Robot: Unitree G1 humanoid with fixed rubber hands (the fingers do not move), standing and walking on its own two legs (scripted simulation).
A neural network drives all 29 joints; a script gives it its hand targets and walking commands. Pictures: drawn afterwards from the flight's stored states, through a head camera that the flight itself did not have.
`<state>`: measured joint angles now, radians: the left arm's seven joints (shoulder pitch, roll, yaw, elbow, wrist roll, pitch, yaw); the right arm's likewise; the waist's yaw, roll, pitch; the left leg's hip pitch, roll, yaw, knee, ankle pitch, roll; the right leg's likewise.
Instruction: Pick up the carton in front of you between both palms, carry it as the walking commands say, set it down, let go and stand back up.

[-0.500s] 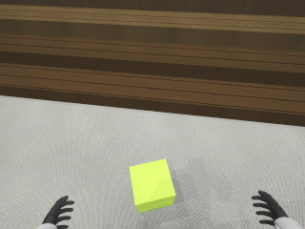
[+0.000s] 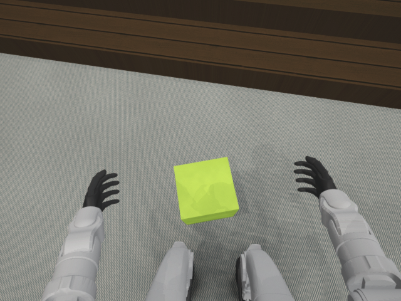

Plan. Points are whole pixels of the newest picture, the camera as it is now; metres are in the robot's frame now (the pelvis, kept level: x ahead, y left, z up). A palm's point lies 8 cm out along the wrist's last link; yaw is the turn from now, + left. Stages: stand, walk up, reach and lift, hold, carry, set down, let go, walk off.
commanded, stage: reach and lift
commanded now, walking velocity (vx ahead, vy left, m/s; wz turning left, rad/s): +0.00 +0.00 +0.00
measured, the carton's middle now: (205, 193) +0.41 +0.04 -0.57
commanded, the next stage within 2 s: none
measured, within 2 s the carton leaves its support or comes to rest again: neither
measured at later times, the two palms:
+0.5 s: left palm (130, 168) +0.39 +0.23 -0.16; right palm (274, 142) +0.47 -0.15 -0.16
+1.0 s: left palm (149, 192) +0.38 +0.23 -0.40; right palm (258, 174) +0.45 -0.15 -0.41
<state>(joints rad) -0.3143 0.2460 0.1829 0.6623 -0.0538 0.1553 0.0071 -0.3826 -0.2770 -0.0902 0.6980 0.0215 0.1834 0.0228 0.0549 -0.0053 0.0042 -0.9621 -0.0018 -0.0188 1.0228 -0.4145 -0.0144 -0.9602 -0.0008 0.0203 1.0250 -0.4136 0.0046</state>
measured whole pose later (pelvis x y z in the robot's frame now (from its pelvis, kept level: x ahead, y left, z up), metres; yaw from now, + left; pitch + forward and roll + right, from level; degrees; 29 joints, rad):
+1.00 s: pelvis -0.07 -0.01 -0.25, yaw +2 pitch +48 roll +2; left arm -1.00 0.22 0.27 0.84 -0.17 0.02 0.09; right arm -1.14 -0.33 -0.07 0.91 0.10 0.08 -0.09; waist 0.09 -0.02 0.02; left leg -2.20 -0.04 -0.04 1.87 -0.52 -0.06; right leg -2.21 0.05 0.05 1.90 -0.54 0.02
